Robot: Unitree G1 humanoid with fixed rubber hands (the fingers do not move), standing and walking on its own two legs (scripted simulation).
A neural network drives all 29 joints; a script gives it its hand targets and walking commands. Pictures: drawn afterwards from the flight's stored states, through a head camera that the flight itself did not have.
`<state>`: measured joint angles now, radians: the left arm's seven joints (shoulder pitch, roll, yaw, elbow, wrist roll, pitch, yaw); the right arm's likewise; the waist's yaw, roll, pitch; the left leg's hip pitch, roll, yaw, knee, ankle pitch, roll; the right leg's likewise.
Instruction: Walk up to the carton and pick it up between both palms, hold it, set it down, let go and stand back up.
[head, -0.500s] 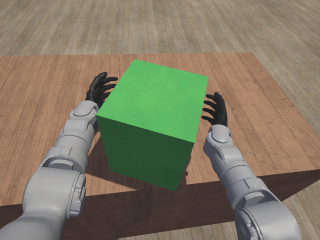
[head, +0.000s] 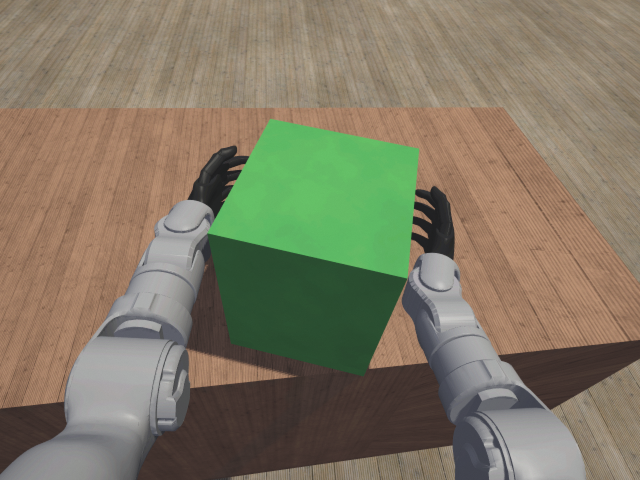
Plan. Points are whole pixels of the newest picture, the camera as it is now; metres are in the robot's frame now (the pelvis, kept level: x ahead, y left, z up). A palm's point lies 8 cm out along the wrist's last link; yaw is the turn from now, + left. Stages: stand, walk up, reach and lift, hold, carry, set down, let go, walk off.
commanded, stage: reach and lift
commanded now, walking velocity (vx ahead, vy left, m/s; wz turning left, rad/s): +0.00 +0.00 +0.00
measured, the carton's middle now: (318, 252) +0.42 +0.01 +0.04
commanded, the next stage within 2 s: none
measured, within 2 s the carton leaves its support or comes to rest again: leaves its support in 1.08 s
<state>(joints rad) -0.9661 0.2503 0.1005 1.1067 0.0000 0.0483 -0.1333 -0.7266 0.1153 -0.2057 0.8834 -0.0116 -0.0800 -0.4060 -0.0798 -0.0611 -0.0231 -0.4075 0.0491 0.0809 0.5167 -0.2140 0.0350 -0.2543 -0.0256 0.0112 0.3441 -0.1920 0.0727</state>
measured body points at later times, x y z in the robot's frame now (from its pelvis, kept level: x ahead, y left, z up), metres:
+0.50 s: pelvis +0.00 +0.00 +0.00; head +0.05 +0.05 +0.45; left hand +0.47 +0.15 +0.10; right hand +0.40 -0.14 +0.08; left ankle +0.03 +0.09 -0.74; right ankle -0.02 -0.17 -0.74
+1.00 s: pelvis +0.01 -0.01 +0.01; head +0.05 +0.04 +0.45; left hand +0.47 +0.14 +0.10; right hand +0.40 -0.14 +0.08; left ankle +0.03 +0.09 -0.74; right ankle -0.02 -0.17 -0.74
